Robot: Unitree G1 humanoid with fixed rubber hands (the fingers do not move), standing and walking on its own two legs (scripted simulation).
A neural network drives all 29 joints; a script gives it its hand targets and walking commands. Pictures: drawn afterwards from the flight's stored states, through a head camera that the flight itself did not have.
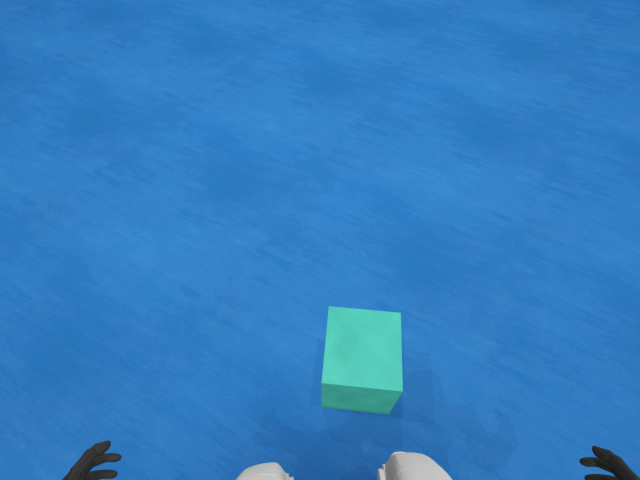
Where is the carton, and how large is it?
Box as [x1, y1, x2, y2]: [321, 306, 402, 414]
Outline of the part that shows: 329,306 321,383 321,406 388,414 402,391 400,313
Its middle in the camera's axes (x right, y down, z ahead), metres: +0.12 +0.36 +1.10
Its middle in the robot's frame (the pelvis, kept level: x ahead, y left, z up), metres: +0.45 -0.09 -0.63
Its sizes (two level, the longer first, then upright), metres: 0.210 0.200 0.250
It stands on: the floor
